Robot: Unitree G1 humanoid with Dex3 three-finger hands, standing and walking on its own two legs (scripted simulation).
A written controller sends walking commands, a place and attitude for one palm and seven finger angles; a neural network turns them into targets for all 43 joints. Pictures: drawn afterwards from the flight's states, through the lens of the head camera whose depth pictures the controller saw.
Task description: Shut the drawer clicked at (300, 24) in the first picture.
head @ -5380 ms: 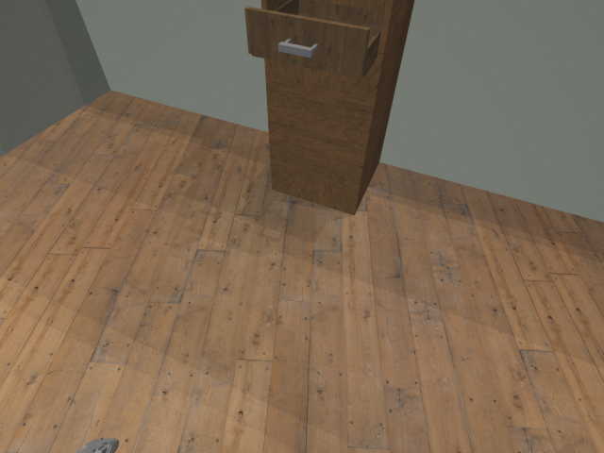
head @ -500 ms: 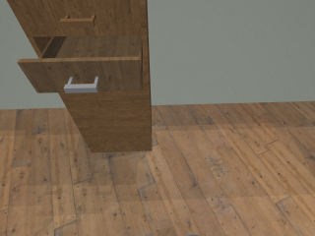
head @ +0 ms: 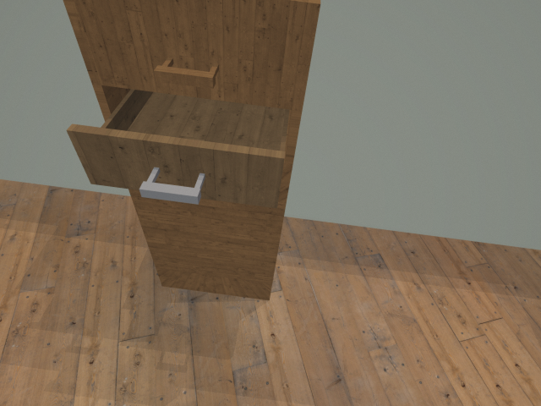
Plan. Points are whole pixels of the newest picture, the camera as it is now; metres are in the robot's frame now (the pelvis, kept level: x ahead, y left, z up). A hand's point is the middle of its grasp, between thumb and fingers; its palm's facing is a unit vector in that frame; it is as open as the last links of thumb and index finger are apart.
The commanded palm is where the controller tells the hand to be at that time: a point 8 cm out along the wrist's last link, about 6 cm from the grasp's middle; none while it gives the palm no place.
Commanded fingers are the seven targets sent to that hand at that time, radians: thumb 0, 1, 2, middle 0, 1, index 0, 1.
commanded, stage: come to a stop and stand still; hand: left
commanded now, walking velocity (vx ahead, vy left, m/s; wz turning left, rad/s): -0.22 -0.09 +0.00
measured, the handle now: (174, 184) +0.46 +0.24 +0.04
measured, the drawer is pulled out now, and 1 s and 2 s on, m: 0.15 0.15 0.15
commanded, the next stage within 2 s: look again from close up in 0.82 s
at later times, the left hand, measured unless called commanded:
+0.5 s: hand out of the picture -0.01 +0.12 -0.16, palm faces +0.05 -0.97 -0.23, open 7.3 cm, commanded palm none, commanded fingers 0.00 0.90 0.90 -0.20 -0.30 -0.20 -0.30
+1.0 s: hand out of the picture -0.08 +0.10 -0.17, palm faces +0.05 -0.98 -0.17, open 7.3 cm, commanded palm none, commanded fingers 0.00 0.90 0.90 -0.20 -0.30 -0.20 -0.30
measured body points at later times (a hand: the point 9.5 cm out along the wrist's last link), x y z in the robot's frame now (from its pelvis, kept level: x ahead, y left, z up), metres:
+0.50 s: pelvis -0.04 -0.07 +0.00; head -0.04 -0.08 +0.45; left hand -0.01 +0.17 -0.14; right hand -0.03 -0.30 -0.16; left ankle -0.04 +0.09 -0.72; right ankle -0.05 -0.14 -0.73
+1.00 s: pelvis -0.06 -0.07 +0.00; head -0.05 -0.07 +0.45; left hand -0.08 +0.15 -0.15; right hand -0.08 -0.28 -0.16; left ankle -0.05 +0.08 -0.73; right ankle -0.05 -0.14 -0.73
